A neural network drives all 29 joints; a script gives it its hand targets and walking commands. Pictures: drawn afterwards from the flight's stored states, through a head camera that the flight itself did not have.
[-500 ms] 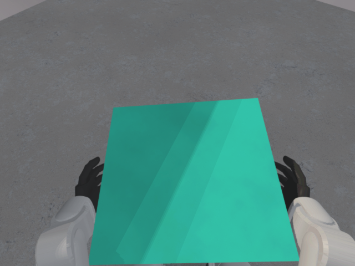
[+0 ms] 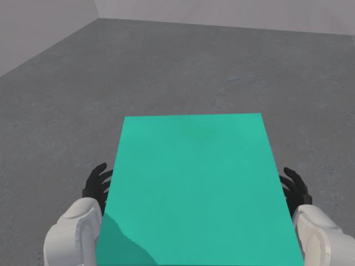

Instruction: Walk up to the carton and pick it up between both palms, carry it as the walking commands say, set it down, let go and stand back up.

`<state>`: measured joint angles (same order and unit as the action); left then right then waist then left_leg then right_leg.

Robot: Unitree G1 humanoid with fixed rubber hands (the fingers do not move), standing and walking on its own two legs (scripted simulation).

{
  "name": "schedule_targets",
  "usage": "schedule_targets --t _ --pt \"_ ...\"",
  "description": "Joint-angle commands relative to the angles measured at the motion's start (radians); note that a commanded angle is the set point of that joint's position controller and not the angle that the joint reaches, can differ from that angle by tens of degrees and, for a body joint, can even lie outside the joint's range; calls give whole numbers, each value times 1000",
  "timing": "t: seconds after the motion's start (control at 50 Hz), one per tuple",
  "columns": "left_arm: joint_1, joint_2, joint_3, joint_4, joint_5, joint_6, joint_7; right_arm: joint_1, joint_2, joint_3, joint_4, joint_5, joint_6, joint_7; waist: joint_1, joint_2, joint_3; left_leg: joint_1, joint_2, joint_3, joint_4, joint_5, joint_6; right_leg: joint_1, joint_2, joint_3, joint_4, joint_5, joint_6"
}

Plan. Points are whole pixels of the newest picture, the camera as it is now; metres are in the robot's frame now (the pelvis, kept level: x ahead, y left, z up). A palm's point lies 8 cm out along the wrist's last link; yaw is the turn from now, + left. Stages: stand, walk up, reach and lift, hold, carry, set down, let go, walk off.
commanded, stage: carry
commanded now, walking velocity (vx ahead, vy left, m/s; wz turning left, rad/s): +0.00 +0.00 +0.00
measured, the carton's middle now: (193, 201) +0.27 +0.00 +0.00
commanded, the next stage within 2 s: none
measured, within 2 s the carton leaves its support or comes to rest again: neither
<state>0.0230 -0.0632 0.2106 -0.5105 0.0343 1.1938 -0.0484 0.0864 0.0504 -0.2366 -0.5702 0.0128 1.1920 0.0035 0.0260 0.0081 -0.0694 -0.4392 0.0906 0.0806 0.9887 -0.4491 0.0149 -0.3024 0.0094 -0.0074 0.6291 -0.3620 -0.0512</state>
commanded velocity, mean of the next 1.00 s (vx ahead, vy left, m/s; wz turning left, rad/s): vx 0.00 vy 0.00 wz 0.00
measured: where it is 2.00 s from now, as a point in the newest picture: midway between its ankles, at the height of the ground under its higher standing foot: outside the picture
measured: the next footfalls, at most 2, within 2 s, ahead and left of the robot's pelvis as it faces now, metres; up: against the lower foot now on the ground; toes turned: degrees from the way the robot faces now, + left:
left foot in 0.14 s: -0.03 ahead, +0.14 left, +0.00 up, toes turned +7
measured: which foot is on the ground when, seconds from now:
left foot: up 0.00-0.12, down 0.14-1.00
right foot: down 0.00-1.00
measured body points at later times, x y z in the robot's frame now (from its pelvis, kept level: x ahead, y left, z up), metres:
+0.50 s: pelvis -0.07 +0.02 +0.00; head -0.11 +0.02 +0.45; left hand +0.16 +0.22 +0.10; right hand +0.17 -0.17 +0.10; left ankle -0.07 +0.14 -0.73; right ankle -0.02 -0.09 -0.73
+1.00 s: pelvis -0.11 +0.01 +0.00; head -0.15 +0.01 +0.45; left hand +0.13 +0.21 +0.07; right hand +0.13 -0.18 +0.06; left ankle -0.07 +0.14 -0.73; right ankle -0.02 -0.09 -0.73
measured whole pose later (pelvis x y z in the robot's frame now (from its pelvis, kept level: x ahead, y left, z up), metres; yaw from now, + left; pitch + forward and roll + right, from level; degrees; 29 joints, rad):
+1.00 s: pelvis -0.11 +0.01 +0.00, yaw +1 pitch +1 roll +1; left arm -0.01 -0.03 0.19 -0.30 0.05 1.10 -0.04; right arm 0.08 0.06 -0.24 -0.34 -0.01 1.07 0.01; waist 0.03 -0.01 -0.13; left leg -0.34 0.04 0.09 0.56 -0.26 0.00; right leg -0.41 0.00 -0.03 0.56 -0.22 -0.03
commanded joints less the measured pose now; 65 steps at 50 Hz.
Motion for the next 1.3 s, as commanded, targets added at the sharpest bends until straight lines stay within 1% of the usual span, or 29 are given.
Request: schedule_targets --t 0.0,0.02,0.08,0.12,0.16,0.18,0.26,0.34,0.46,0.5,0.58,0.66,0.72,0.76,0.78,0.86,0.88,0.9,0.92,0.96,0.98,1.0,1.02,1.04,1.12,1.16,1.22,1.24,1.28 --pt "-380 -639 -791 -188 -291 -23 -36 -439 661 854 -129 251 -7 73 0 -207 -217 10 -77 14 -243 -33 -45 147 -245 199 -233 649 -86" --pt "-386 -673 -795 -180 -296 -16 -38 -505 681 864 -172 279 -11 77 -2 -243 -256 62 -83 20 -332 -44 -39 142 -249 198 -209 622 -84" --pt "-348 -711 -836 -190 -326 -22 -30 -427 695 846 -180 276 -24 75 -22 -93 -469 378 41 -63 -571 442 -25 150 -179 126 -31 734 6" --pt "-368 -761 -862 -256 -337 -44 -34 -524 725 885 -306 320 -56 82 -7 104 -496 545 153 -114 -406 1114 17 -18 -105 35 6 386 47" --pt "-362 -804 -888 -326 -352 -68 -34 -529 766 911 -368 349 -77 97 -5 100 -523 649 203 -110 -408 1200 50 -107 -67 33 -30 179 34" --pt "-425 -807 -923 -355 -373 -65 -37 -448 766 871 -278 301 -73 94 -9 151 -468 512 198 -73 -413 1106 61 -35 -79 33 -119 203 36" --pt "-451 -758 -915 -360 -369 -73 -40 -410 730 854 -249 289 -67 98 -21 1 -451 289 91 -41 -447 607 18 132 -127 64 -111 484 23" --pt "-377 -649 -831 -199 -283 -26 -33 -375 620 799 -112 232 -26 94 -23 23 -267 174 71 -104 -589 135 24 27 -136 97 -193 199 17" --pt "-398 -571 -782 -99 -246 4 -29 -433 552 779 -52 215 -3 84 -30 20 -158 135 48 -63 -568 171 -10 -5 -140 124 -233 262 20" --pt "-434 -598 -763 -72 -249 7 -34 -502 592 794 -65 222 2 74 -29 -65 -157 168 23 -50 -532 104 -7 -38 -151 171 -291 159 19" --pt "-416 -653 -797 -123 -284 -2 -38 -505 614 811 -147 239 -10 72 -27 -10 -220 170 40 -85 -570 129 16 -26 -137 137 -261 104 15" --pt "-429 -561 -683 56 -216 -36 -40 -521 544 721 56 174 -36 75 -21 -48 -127 109 -5 -62 -550 -57 23 -99 -145 185 -349 -154 20" --pt "-479 -631 -765 -85 -279 -65 -48 -522 607 773 -57 207 -65 80 -25 -47 -171 154 -15 -37 -530 20 24 -112 -160 185 -378 -192 18" --pt "-505 -606 -722 -33 -244 -76 -38 -594 568 761 -35 201 -77 75 -30 -36 -94 125 -8 -53 -566 -7 24 -173 -132 145 -333 -202 28" --pt "-427 -527 -635 157 -180 -82 -35 -530 472 670 115 131 -86 68 -27 -59 -76 110 3 -68 -581 -58 25 -182 -117 132 -319 -210 25" --pt "-509 -535 -625 160 -196 -142 -45 -576 489 654 148 123 -144 67 -25 -52 -159 177 -40 -1 -466 43 19 -141 -142 186 -355 -195 3" --pt "-557 -631 -752 -107 -285 -135 -34 -567 593 754 -70 205 -129 62 -26 -30 -106 140 -18 -50 -526 18 29 -158 -143 171 -340 -206 4" --pt "-477 -491 -592 204 -176 -145 -45 -555 448 640 172 109 -143 67 -22 -105 -125 139 -41 -19 -490 -30 27 -172 -136 168 -366 -290 15" --pt "-519 -558 -647 86 -217 -169 -43 -569 530 681 114 151 -160 72 -28 -92 -133 139 -32 -37 -510 -45 31 -159 -126 150 -356 -293 13" --pt "-434 -606 -656 62 -215 -161 -41 -603 577 762 0 210 -160 75 -25 -103 -141 164 -41 -8 -488 35 28 -138 -137 164 -376 -237 18" --pt "-450 -524 -599 165 -175 -172 -40 -570 507 680 153 153 -166 76 -29 -81 -146 191 -45 -12 -476 37 37 -180 -146 165 -379 -270 14" --pt "-519 -603 -657 15 -246 -181 -34 -652 557 731 -36 211 -176 65 -30 -104 -146 182 -2 -52 -518 64 34 -164 -127 129 -316 -200 7" --pt "-461 -511 -553 221 -174 -203 -36 -611 455 628 145 138 -203 66 -23 -50 -187 179 -13 -34 -507 34 34 -122 -118 118 -297 -176 -1" --pt "-527 -573 -641 65 -229 -202 -39 -581 539 690 88 159 -189 64 -29 -66 -141 180 -5 -32 -503 93 31 -123 -121 135 -309 -121 1" --pt "-496 -539 -593 153 -191 -224 -28 -617 496 652 131 158 -220 67 -22 -17 -130 144 1 -63 -525 6 39 -145 -100 131 -277 -171 -10" --pt "-483 -580 -644 19 -244 -219 -27 -588 545 706 12 200 -213 62 -24 -28 -176 153 22 -66 -543 38 43 -82 -87 76 -234 -74 1" --pt "-477 -527 -574 195 -176 -242 -21 -593 458 620 165 138 -246 60 -17 22 -232 176 41 -72 -522 238 33 11 -120 109 -179 233 -16" --pt "-477 -526 -551 275 -162 -238 -28 -624 442 610 189 124 -248 58 -20 -35 -197 151 32 -50 -521 189 23 0 -118 103 -190 194 0" --pt "-498 -531 -588 126 -202 -265 -14 -622 449 628 70 162 -268 49 -16 14 -250 194 46 -73 -507 294 35 21 -125 97 -157 263 -10"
